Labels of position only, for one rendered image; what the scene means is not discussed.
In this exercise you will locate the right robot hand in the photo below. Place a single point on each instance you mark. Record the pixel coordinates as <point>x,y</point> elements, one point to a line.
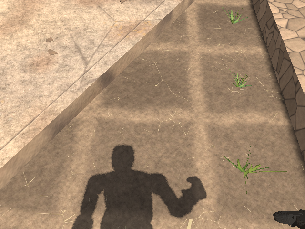
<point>293,218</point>

